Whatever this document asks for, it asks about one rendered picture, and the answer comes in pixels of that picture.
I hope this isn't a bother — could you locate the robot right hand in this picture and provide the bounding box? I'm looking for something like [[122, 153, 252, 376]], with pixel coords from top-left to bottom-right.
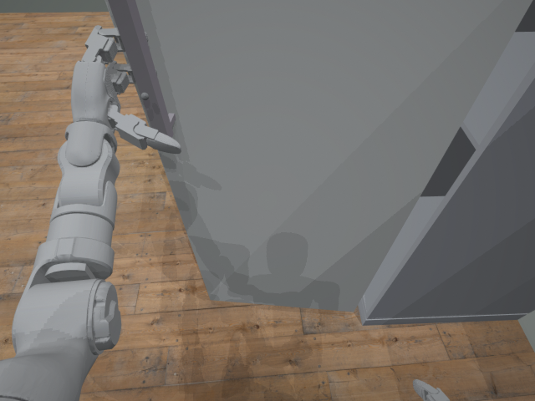
[[413, 379, 450, 401]]

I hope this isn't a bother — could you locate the handle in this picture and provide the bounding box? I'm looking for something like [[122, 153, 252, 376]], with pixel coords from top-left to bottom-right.
[[108, 0, 176, 138]]

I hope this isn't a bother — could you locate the robot left hand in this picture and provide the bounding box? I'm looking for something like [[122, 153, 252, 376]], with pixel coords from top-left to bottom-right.
[[71, 25, 181, 154]]

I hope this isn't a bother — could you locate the robot left upper arm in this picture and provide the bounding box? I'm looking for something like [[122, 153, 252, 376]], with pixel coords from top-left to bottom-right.
[[0, 278, 121, 401]]

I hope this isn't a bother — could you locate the fridge door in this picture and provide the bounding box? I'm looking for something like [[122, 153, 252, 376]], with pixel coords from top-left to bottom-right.
[[105, 0, 532, 312]]

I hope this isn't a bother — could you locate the left robot forearm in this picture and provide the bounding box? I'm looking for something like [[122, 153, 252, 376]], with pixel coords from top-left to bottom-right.
[[12, 121, 120, 353]]

